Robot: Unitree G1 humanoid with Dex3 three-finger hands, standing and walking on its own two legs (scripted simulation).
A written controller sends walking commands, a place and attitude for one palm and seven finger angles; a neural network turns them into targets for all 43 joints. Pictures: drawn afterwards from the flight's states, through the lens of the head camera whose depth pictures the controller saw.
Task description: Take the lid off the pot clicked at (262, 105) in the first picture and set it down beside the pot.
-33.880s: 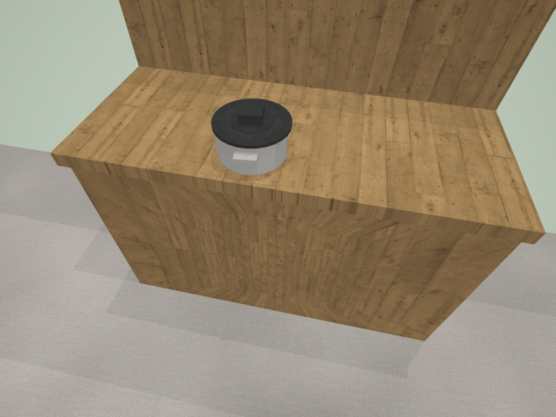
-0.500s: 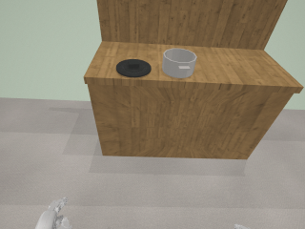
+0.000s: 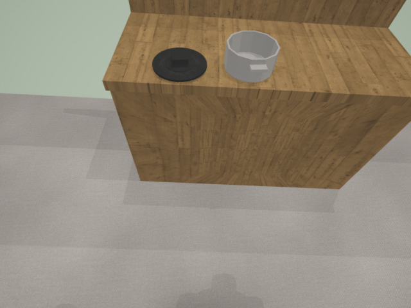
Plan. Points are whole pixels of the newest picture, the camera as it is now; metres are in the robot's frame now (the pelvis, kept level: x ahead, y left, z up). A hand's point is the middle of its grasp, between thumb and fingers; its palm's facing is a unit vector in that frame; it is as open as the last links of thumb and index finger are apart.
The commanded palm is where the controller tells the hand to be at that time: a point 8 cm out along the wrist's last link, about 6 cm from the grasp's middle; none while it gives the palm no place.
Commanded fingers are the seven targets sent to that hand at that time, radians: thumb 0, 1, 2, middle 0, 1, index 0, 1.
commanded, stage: stop stepping back and stand still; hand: left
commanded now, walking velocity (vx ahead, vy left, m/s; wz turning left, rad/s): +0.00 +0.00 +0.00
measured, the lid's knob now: (179, 57) +0.84 +0.11 -0.02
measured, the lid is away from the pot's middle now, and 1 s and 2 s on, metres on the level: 0.24 0.24 0.24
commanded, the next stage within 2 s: let the arm hang, fingers relaxed in 0.70 s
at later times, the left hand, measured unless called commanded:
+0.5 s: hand out of the picture +0.12 +0.18 -0.15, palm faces -0.02 -0.97 -0.25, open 7.3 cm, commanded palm none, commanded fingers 0.00 0.90 0.90 -0.20 -0.30 -0.20 -0.30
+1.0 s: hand out of the picture +0.02 +0.16 -0.17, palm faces -0.01 -0.98 -0.19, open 7.3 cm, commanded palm none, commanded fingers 0.00 0.90 0.90 -0.20 -0.30 -0.20 -0.30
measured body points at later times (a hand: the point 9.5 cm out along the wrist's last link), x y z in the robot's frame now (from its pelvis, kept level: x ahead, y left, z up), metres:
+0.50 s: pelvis +0.02 -0.01 +0.01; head +0.06 -0.02 +0.46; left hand +0.12 +0.23 -0.14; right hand +0.05 -0.25 -0.15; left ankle -0.02 +0.09 -0.73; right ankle -0.01 -0.13 -0.73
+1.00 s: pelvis +0.00 -0.01 +0.01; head +0.03 +0.00 +0.46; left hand +0.03 +0.22 -0.15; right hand -0.03 -0.22 -0.14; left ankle -0.02 +0.09 -0.73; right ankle -0.01 -0.13 -0.73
